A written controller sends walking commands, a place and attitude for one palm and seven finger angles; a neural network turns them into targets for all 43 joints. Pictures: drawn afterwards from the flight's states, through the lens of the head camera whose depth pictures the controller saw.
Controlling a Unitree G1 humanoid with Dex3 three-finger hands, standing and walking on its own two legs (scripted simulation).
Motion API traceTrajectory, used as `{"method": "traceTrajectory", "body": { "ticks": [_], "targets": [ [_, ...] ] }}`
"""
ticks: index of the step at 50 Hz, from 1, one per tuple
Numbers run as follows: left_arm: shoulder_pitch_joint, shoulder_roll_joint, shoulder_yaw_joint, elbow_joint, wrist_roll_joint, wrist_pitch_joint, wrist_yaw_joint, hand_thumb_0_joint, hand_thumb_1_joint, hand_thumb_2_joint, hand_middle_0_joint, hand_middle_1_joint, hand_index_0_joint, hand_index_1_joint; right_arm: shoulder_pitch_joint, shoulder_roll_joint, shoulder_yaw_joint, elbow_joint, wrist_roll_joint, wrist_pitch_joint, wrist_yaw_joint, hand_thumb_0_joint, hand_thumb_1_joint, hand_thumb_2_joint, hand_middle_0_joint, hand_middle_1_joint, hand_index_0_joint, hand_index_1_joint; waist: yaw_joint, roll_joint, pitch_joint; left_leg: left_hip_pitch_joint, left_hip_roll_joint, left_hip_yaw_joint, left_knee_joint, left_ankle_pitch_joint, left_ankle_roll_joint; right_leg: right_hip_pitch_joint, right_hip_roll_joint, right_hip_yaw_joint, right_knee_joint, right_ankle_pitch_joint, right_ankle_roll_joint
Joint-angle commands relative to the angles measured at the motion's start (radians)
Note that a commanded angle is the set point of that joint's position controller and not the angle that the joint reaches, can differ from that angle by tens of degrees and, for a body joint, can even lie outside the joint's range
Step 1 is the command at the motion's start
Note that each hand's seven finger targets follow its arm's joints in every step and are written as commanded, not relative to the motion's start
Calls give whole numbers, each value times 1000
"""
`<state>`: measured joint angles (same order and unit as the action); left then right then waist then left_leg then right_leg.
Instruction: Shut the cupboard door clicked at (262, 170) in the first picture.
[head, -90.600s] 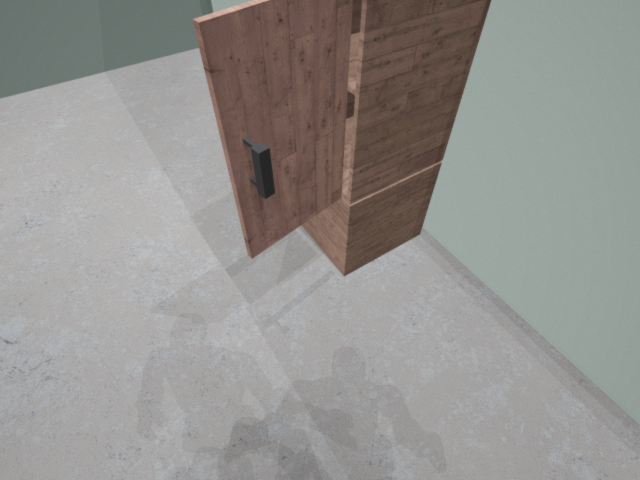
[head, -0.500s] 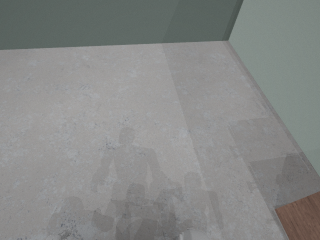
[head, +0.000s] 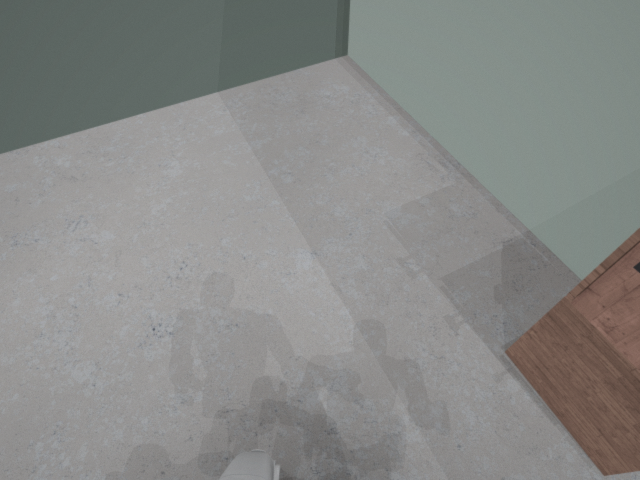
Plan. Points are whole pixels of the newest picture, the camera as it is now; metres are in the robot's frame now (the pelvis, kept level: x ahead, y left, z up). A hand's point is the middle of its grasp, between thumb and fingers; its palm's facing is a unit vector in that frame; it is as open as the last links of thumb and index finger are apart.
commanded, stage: turn to face it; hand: left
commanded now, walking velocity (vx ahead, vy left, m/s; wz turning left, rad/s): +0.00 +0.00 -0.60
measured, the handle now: out of the picture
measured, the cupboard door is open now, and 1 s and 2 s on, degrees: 1 1 1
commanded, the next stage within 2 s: take the last steps up to it in 1.58 s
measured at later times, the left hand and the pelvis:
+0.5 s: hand (199, 441) +0.18 +0.20 -0.16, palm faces -0.31 -0.92 -0.24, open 7.4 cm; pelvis +0.02 +0.02 -0.01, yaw -20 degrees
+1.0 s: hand (248, 414) +0.23 +0.13 -0.18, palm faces -0.54 -0.82 -0.20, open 7.4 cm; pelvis +0.05 +0.01 -0.01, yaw -36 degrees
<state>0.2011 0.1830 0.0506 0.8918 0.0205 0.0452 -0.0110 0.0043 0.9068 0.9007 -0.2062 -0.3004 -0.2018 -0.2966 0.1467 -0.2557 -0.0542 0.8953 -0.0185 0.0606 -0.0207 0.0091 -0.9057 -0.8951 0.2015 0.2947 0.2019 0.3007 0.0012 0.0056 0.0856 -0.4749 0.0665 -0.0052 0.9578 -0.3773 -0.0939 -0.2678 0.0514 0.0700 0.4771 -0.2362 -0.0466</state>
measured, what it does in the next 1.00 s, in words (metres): steps on the spot, turning right: left foot, then right foot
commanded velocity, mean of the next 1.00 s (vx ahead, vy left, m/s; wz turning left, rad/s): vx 0.00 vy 0.00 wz -0.60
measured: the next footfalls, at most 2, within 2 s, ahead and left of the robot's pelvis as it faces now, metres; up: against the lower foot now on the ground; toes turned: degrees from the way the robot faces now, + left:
left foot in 0.14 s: +0.05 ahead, +0.15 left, +0.00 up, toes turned -4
right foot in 0.56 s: +0.02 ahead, -0.12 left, +0.00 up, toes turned -27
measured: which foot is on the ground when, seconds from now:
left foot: up 0.00-0.12, down 0.14-0.56, up 0.58-0.96, down 0.98-1.00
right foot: down 0.00-0.14, up 0.16-0.54, down 0.56-0.98, up 1.00-1.00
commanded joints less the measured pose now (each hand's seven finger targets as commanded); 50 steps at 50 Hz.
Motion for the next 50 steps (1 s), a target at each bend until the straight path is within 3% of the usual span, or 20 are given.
{"method": "traceTrajectory", "body": {
  "ticks": [1,5,7,8,10,13,20,25,26,27,28,29,31,35,43,46,47,48,49,50],
  "targets": [
    [33,245,76,-68,9,-24,20,0,900,900,-200,-300,-200,-300,-30,-63,-15,-98,11,-40,-8,0,-900,-900,200,300,200,300,30,-145,-140,13,-26,-6,-169,-56,11,148,-266,323,-82,419,-159],
    [-36,217,73,-77,-2,-12,21,0,900,900,-200,-300,-200,-300,99,-78,-16,-58,20,-56,-18,0,-900,-900,200,300,200,300,-38,-116,-178,328,-29,-8,-540,168,29,-25,-173,303,33,334,-57],
    [-7,132,52,-108,-16,-7,5,0,900,900,-200,-300,-200,-300,132,-229,-39,-68,-1,-66,-23,0,-900,-900,200,300,200,300,-38,333,-183,510,363,-358,-693,361,177,-318,41,29,369,-350,58],
    [-36,168,55,-109,-4,-4,3,0,900,900,-200,-300,-200,-300,130,-227,-33,-79,-10,-56,-25,0,-900,-900,200,300,200,300,-49,233,-146,401,421,-356,-674,416,249,-290,-10,12,546,-389,67],
    [4,170,69,-77,7,4,-8,0,900,900,-200,-300,-200,-300,36,-155,-15,-99,-12,-63,-34,0,-900,-900,200,300,200,300,10,208,-127,379,329,-197,-637,613,232,-313,-42,-2,692,-289,94],
    [-2,154,60,-69,0,12,-23,0,900,900,-200,-300,-200,-300,46,-135,-10,-98,-10,-63,-33,0,-900,-900,200,300,200,300,7,176,-121,434,251,-19,-583,729,208,-322,-60,-49,703,-219,112],
    [-106,122,42,-105,0,11,-35,0,900,900,-200,-300,-200,-300,123,-156,-31,-55,-11,-57,-17,0,-900,-900,200,300,200,300,-44,221,-105,460,266,89,-549,689,209,-237,-77,-146,409,-178,101],
    [-38,143,45,-85,0,-6,-30,0,900,900,-200,-300,-200,-300,82,-184,-47,-52,-7,-52,-5,0,-900,-900,200,300,200,300,0,199,-124,360,276,143,-416,593,153,-10,-53,-182,117,-50,58],
    [45,172,52,-62,3,-15,-27,0,900,900,-200,-300,-200,-300,64,-184,-47,-59,0,-53,-1,0,-900,-900,200,300,200,300,49,133,-160,289,239,183,-289,529,112,133,-64,-164,-9,91,40],
    [133,277,71,-36,12,-28,-13,0,900,900,-200,-300,-200,-300,58,-124,-36,-82,12,-51,6,0,-900,-900,200,300,200,300,90,-131,-210,96,137,238,-66,238,51,321,-250,85,-83,338,-31],
    [181,358,88,-16,3,-31,2,0,900,900,-200,-300,-200,-300,0,-72,-17,-130,11,-45,2,0,-900,-900,200,300,200,300,109,-325,-193,-115,3,173,164,-298,17,346,-444,355,-85,734,-150],
    [176,348,83,-20,-6,-29,15,0,900,900,-200,-300,-200,-300,8,-101,-12,-125,12,-29,-9,0,-900,-900,200,300,200,300,96,-260,-194,-134,32,22,261,-279,27,289,-466,344,-110,626,-203],
    [38,285,75,-57,-2,-21,28,0,900,900,-200,-300,-200,-300,-16,-95,-19,-103,7,-25,-9,0,-900,-900,200,300,200,300,53,-237,-105,-169,60,-9,281,-145,23,179,-372,308,-144,364,-174],
    [-50,234,55,-88,1,-30,23,0,900,900,-200,-300,-200,-300,43,-89,-18,-64,0,-22,7,0,-900,-900,200,300,200,300,-7,-147,-134,-49,35,12,158,4,2,97,-258,148,-123,349,-115],
    [-2,260,70,-73,7,-23,17,0,900,900,-200,-300,-200,-300,3,-71,-11,-93,9,-37,-2,0,-900,-900,200,300,200,300,22,-162,-149,31,-21,18,-169,-44,4,116,-256,283,-88,361,-147],
    [-39,257,71,-77,2,-15,18,0,900,900,-200,-300,-200,-300,76,-73,-12,-73,16,-46,-10,0,-900,-900,200,300,200,300,-18,-156,-160,184,-47,18,-387,57,17,48,-221,311,-25,377,-101],
    [-72,242,69,-83,-4,-11,19,0,900,900,-200,-300,-200,-300,139,-86,-13,-53,16,-54,-13,0,-900,-900,200,300,200,300,-52,-139,-181,310,-31,18,-525,162,21,-23,-187,282,21,302,-57],
    [-56,189,57,-98,-15,-6,15,0,900,900,-200,-300,-200,-300,157,-150,-21,-48,8,-66,-17,0,-900,-900,200,300,200,300,-50,34,-198,438,105,-107,-653,182,59,-151,-76,195,128,119,0],
    [-32,138,47,-114,-18,-6,4,0,900,900,-200,-300,-200,-300,160,-240,-38,-62,-4,-68,-18,0,-900,-900,200,300,200,300,-43,311,-190,495,351,-342,-688,340,159,-309,40,31,352,-313,60],
    [-55,175,45,-115,-7,-6,4,0,900,900,-200,-300,-200,-300,162,-239,-33,-68,-7,-58,-17,0,-900,-900,200,300,200,300,-52,251,-164,416,417,-356,-665,425,230,-287,-12,10,529,-386,67]
  ]
}}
